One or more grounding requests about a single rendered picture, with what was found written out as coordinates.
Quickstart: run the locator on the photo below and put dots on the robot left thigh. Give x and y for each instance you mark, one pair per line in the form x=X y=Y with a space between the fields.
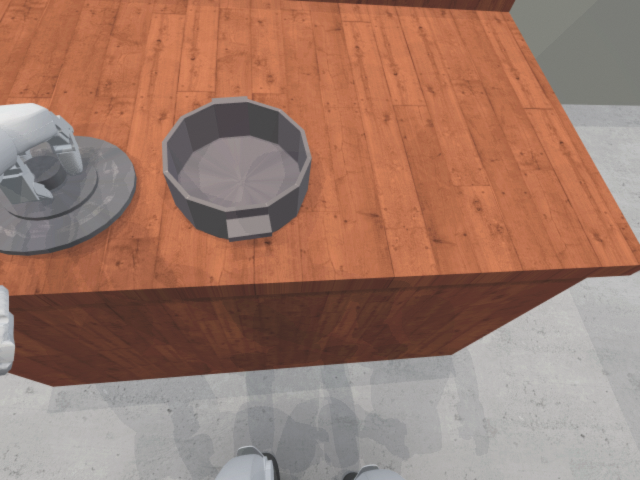
x=247 y=467

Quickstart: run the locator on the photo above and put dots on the lid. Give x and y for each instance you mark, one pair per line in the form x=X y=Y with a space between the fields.
x=83 y=205

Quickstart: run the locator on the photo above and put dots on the left robot hand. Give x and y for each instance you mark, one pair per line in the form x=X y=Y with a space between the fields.
x=29 y=125

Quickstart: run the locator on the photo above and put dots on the left robot shin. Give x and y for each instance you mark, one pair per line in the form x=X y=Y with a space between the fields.
x=248 y=450

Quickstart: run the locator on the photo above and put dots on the table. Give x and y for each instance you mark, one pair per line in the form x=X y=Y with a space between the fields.
x=449 y=192

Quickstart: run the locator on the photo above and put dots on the knob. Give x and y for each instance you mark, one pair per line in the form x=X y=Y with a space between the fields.
x=47 y=170

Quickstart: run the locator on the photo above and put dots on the pot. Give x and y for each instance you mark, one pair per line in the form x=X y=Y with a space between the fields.
x=237 y=169

